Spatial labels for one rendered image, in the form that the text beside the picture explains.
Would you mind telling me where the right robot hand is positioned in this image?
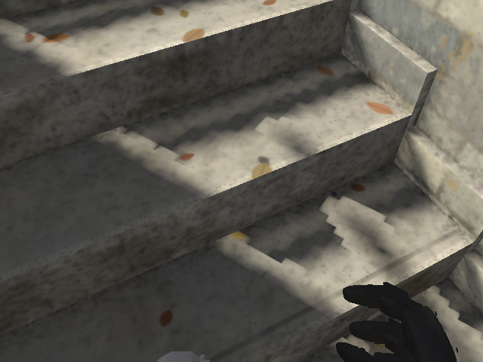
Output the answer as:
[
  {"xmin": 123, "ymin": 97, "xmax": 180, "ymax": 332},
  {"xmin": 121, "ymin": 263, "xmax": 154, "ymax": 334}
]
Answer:
[{"xmin": 336, "ymin": 282, "xmax": 458, "ymax": 362}]

